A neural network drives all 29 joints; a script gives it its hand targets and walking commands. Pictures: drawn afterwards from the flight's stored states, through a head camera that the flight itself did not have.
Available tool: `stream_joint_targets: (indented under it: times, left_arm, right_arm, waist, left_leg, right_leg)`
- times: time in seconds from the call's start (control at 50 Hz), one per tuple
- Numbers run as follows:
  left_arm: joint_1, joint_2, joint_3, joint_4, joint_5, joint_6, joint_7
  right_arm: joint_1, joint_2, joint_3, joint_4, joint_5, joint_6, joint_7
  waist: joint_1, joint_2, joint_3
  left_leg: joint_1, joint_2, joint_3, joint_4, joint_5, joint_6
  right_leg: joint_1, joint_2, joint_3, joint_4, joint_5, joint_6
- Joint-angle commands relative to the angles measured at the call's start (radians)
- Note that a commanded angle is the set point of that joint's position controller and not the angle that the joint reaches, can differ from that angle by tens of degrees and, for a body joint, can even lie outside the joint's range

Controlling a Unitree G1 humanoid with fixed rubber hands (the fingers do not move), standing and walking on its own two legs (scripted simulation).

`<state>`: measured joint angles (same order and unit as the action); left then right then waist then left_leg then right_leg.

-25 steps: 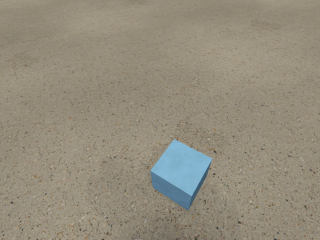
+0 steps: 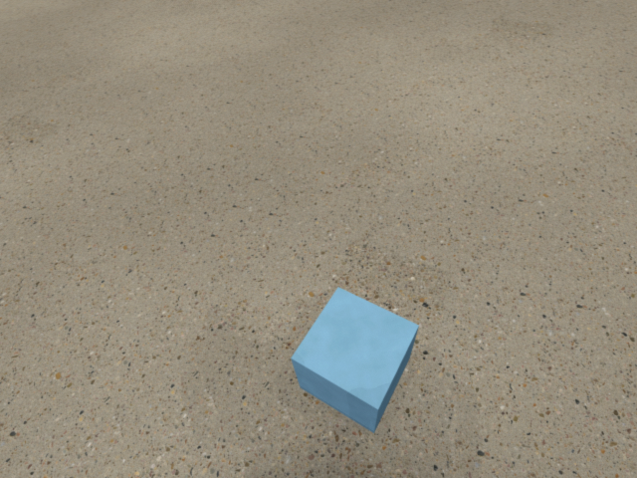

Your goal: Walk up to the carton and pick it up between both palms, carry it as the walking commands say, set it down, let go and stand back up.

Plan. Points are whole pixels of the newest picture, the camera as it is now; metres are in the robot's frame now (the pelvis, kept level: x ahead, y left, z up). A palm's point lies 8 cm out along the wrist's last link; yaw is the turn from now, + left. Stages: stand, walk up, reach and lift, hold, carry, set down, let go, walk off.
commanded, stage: walk up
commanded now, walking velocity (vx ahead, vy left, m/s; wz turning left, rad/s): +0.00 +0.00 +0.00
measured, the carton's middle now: (355, 358) +0.52 -0.02 -0.65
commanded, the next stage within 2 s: none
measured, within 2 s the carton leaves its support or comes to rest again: neither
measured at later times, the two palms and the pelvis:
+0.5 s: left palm out of the picture -0.04 +0.27 -0.12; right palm out of the picture +0.03 -0.21 -0.14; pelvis +0.02 +0.03 +0.01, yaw -7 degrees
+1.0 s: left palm (133, 361) +0.30 +0.36 -0.12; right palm out of the picture +0.00 -0.02 -0.16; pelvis +0.10 +0.17 -0.01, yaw -22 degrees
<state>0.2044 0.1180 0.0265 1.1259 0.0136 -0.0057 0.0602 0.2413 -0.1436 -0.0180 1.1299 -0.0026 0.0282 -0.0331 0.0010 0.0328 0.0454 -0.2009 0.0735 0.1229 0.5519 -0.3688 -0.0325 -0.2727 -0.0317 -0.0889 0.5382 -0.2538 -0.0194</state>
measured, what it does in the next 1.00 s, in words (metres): steps to the left, turning right: left foot, then right foot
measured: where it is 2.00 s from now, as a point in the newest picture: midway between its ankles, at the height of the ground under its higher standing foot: outside the picture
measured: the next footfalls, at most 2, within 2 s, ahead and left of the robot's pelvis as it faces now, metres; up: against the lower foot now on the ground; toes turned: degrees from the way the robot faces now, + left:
left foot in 0.66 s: +0.13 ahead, +0.25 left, +0.00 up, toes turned -5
right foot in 1.00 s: +0.09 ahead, +0.10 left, +0.00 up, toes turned -28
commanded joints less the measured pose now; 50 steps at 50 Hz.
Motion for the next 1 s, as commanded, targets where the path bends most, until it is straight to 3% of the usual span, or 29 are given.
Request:
stream_joint_targets:
  times: [0.0, 0.04, 0.06, 0.24, 0.26, 0.28, 0.3, 0.32, 0.34, 0.38, 0.4, 0.52, 0.56, 0.58, 0.6, 0.62, 0.64, 0.66, 0.68, 0.7, 0.74, 0.76, 0.8, 0.88, 0.9, 0.94, 0.96, 0.98]
  left_arm:
    - [0.026, 0.114, 0.009, -0.031, -0.006, -0.010, 0.001]
    - [0.045, 0.080, 0.006, -0.023, -0.011, -0.012, -0.006]
    - [0.049, 0.070, 0.004, -0.012, -0.013, -0.013, -0.008]
    - [0.063, 0.075, 0.003, 0.019, -0.005, -0.018, -0.014]
    - [0.087, 0.187, 0.030, 0.004, -0.004, -0.015, -0.011]
    - [0.320, 0.308, 0.049, 0.077, 0.028, 0.007, 0.006]
    - [0.361, 0.344, 0.068, 0.079, 0.037, 0.021, 0.027]
    - [0.287, 0.328, 0.068, 0.038, 0.032, 0.023, 0.033]
    - [0.224, 0.293, 0.070, 0.009, 0.030, 0.019, 0.031]
    - [0.163, 0.239, 0.061, -0.022, 0.029, 0.011, 0.018]
    - [0.151, 0.236, 0.061, -0.032, 0.034, 0.009, 0.013]
    - [0.163, 0.301, 0.089, -0.074, 0.044, 0.018, 0.007]
    - [0.128, 0.324, 0.098, -0.095, 0.045, 0.027, 0.004]
    - [0.095, 0.332, 0.101, -0.109, 0.043, 0.032, 0.002]
    - [0.080, 0.321, 0.096, -0.122, 0.040, 0.035, 0.001]
    - [0.086, 0.282, 0.080, -0.138, 0.038, 0.033, 0.000]
    - [0.108, 0.212, 0.058, -0.152, 0.036, 0.031, -0.001]
    - [0.111, 0.161, 0.051, -0.176, 0.039, 0.036, -0.002]
    - [0.074, 0.166, 0.057, -0.188, 0.040, 0.044, 0.002]
    - [0.040, 0.183, 0.066, -0.183, 0.028, 0.051, -0.006]
    - [0.079, 0.179, 0.063, -0.159, 0.020, 0.059, -0.026]
    - [0.087, 0.168, 0.059, -0.154, 0.022, 0.059, -0.029]
    - [0.058, 0.152, 0.051, -0.173, 0.021, 0.051, -0.031]
    - [-0.023, 0.116, 0.013, -0.203, 0.013, 0.035, -0.031]
    - [-0.022, 0.110, 0.009, -0.203, 0.010, 0.031, -0.028]
    - [0.008, 0.107, 0.007, -0.185, 0.007, 0.025, -0.021]
    - [0.049, 0.118, 0.011, -0.166, 0.006, 0.019, -0.014]
    - [0.099, 0.178, 0.032, -0.152, 0.011, 0.008, -0.007]
  right_arm:
    - [0.112, -0.043, -0.005, -0.004, -0.002, -0.023, 0.002]
    - [0.092, -0.058, -0.013, -0.002, -0.005, -0.029, 0.003]
    - [0.091, -0.050, -0.013, -0.001, -0.004, -0.031, 0.002]
    - [0.111, -0.044, -0.012, 0.024, -0.006, -0.038, -0.005]
    - [0.097, -0.083, -0.015, -0.008, -0.041, -0.033, -0.011]
    - [0.063, -0.155, -0.053, -0.058, -0.060, 0.005, 0.009]
    - [0.028, -0.134, -0.042, -0.101, -0.073, 0.025, 0.021]
    - [0.041, -0.126, -0.045, -0.125, -0.068, 0.022, 0.028]
    - [0.023, -0.107, -0.046, -0.143, -0.061, 0.008, 0.029]
    - [-0.007, -0.114, -0.053, -0.177, -0.049, -0.006, 0.030]
    - [-0.002, -0.107, -0.049, -0.178, -0.045, -0.003, 0.034]
    - [-0.021, -0.085, -0.037, -0.246, -0.028, 0.019, 0.041]
    - [0.002, -0.089, -0.033, -0.261, -0.023, 0.018, 0.041]
    - [0.046, -0.088, -0.031, -0.257, -0.019, 0.015, 0.039]
    - [0.108, -0.097, -0.034, -0.235, -0.016, 0.011, 0.035]
    - [0.187, -0.132, -0.046, -0.211, -0.017, 0.005, 0.030]
    - [0.254, -0.208, -0.063, -0.201, -0.030, 0.000, 0.023]
    - [0.221, -0.287, -0.080, -0.225, -0.049, -0.002, 0.013]
    - [0.137, -0.294, -0.076, -0.243, -0.046, -0.002, 0.020]
    - [0.081, -0.235, -0.064, -0.252, -0.047, -0.001, 0.021]
    - [-0.018, -0.174, -0.053, -0.262, -0.043, -0.007, 0.009]
    - [-0.014, -0.149, -0.046, -0.255, -0.042, -0.013, 0.002]
    - [0.045, -0.132, -0.038, -0.226, -0.038, -0.026, -0.007]
    - [0.120, -0.126, -0.038, -0.162, -0.040, -0.029, -0.014]
    - [0.128, -0.131, -0.039, -0.148, -0.040, -0.024, -0.013]
    - [0.132, -0.145, -0.041, -0.128, -0.030, -0.019, -0.012]
    - [0.125, -0.141, -0.040, -0.124, -0.023, -0.020, -0.009]
    - [0.124, -0.120, -0.032, -0.133, -0.018, -0.028, -0.005]
  waist:
    - [-0.018, -0.148, -0.042]
    - [-0.001, -0.041, -0.018]
    - [0.004, -0.021, -0.011]
    - [0.006, -0.040, 0.027]
    - [0.018, -0.040, 0.046]
    - [0.084, 0.037, 0.012]
    - [0.108, -0.046, 0.017]
    - [0.075, -0.095, 0.034]
    - [0.060, -0.147, 0.053]
    - [0.028, -0.189, 0.043]
    - [0.025, -0.202, 0.039]
    - [0.042, -0.272, 0.008]
    - [0.027, -0.299, 0.006]
    - [-0.001, -0.291, -0.001]
    - [-0.026, -0.242, -0.022]
    - [-0.053, -0.157, -0.051]
    - [-0.077, 0.078, -0.060]
    - [-0.054, 0.231, -0.071]
    - [-0.059, 0.257, -0.022]
    - [-0.037, 0.211, 0.031]
    - [0.011, 0.138, 0.066]
    - [0.012, 0.112, 0.046]
    - [0.008, 0.108, -0.006]
    - [-0.001, 0.131, -0.066]
    - [0.002, 0.127, -0.077]
    - [0.033, 0.069, -0.096]
    - [0.062, 0.036, -0.110]
    - [0.083, -0.062, -0.144]
  left_leg:
    - [0.036, 0.018, -0.015, -0.174, 0.172, 0.004]
    - [0.049, 0.055, -0.050, -0.213, 0.229, 0.018]
    - [0.053, 0.063, -0.061, -0.233, 0.245, 0.022]
    - [0.061, 0.060, -0.069, -0.271, 0.201, 0.015]
    - [0.014, 0.065, -0.010, -0.125, 0.117, 0.011]
    - [-0.232, -0.040, 0.045, 0.178, -0.087, -0.031]
    - [-0.427, -0.015, -0.108, 0.413, -0.118, -0.043]
    - [-0.479, 0.028, -0.172, 0.511, -0.062, -0.045]
    - [-0.492, 0.053, -0.180, 0.530, -0.009, -0.053]
    - [-0.399, 0.063, -0.164, 0.468, 0.060, -0.055]
    - [-0.356, 0.044, -0.133, 0.427, 0.061, -0.057]
    - [-0.192, -0.006, -0.045, 0.208, -0.013, -0.072]
    - [-0.101, -0.022, -0.017, 0.121, -0.034, -0.070]
    - [-0.015, -0.030, -0.005, 0.028, 0.013, -0.065]
    - [0.101, -0.041, 0.005, -0.053, 0.065, -0.053]
    - [0.228, -0.018, 0.004, -0.105, 0.094, -0.036]
    - [0.255, 0.129, -0.141, -0.295, -0.086, -0.011]
    - [0.161, 0.357, -0.360, -0.404, -0.278, 0.048]
    - [0.014, 0.402, -0.371, -0.430, -0.345, 0.125]
    - [-0.100, 0.340, -0.300, -0.436, -0.298, 0.132]
    - [-0.123, 0.247, -0.124, -0.380, -0.086, 0.128]
    - [-0.088, 0.227, -0.084, -0.350, 0.043, 0.135]
    - [0.004, 0.236, -0.071, -0.298, 0.320, 0.158]
    - [0.142, 0.235, -0.040, -0.191, 0.619, 0.181]
    - [0.143, 0.235, -0.043, -0.161, 0.665, 0.182]
    - [0.103, 0.215, -0.024, -0.094, 0.654, 0.163]
    - [0.041, 0.191, 0.004, -0.046, 0.597, 0.139]
    - [-0.105, 0.151, 0.044, 0.051, 0.495, 0.093]
  right_leg:
    - [0.088, -0.159, 0.141, -0.188, 0.358, -0.055]
    - [0.068, -0.119, 0.108, -0.194, 0.257, -0.032]
    - [0.080, -0.106, 0.096, -0.189, 0.243, -0.027]
    - [0.102, -0.102, 0.111, -0.244, 0.159, -0.012]
    - [0.071, -0.122, 0.183, -0.215, 0.117, -0.016]
    - [0.225, -0.345, 0.602, -0.324, -0.242, -0.132]
    - [0.223, -0.486, 0.794, -0.417, -0.463, -0.179]
    - [0.188, -0.479, 0.746, -0.407, -0.474, -0.186]
    - [0.141, -0.430, 0.655, -0.389, -0.402, -0.180]
    - [0.026, -0.325, 0.512, -0.374, -0.292, -0.121]
    - [-0.015, -0.293, 0.454, -0.363, -0.256, -0.110]
    - [-0.142, -0.258, 0.421, -0.334, -0.232, -0.118]
    - [-0.192, -0.240, 0.414, -0.316, -0.237, -0.109]
    - [-0.235, -0.219, 0.396, -0.287, -0.259, -0.088]
    - [-0.292, -0.182, 0.372, -0.225, -0.282, -0.065]
    - [-0.369, -0.127, 0.319, -0.125, -0.323, -0.040]
    - [-0.442, -0.015, 0.202, 0.096, -0.399, 0.004]
    - [-0.485, 0.056, 0.092, 0.407, -0.337, 0.047]
    - [-0.442, -0.019, 0.091, 0.536, -0.336, 0.038]
    - [-0.395, -0.031, 0.102, 0.610, -0.271, 0.040]
    - [-0.353, -0.028, 0.069, 0.667, -0.168, 0.037]
    - [-0.337, -0.030, 0.052, 0.662, -0.146, 0.034]
    - [-0.326, -0.025, 0.051, 0.606, -0.153, 0.032]
    - [-0.243, -0.024, 0.048, 0.302, -0.207, 0.018]
    - [-0.193, -0.009, 0.032, 0.243, -0.207, 0.015]
    - [-0.054, 0.006, -0.004, 0.065, -0.093, 0.006]
    - [0.071, -0.019, -0.019, -0.060, 0.015, -0.006]
    - [0.261, -0.120, 0.061, -0.103, 0.271, -0.035]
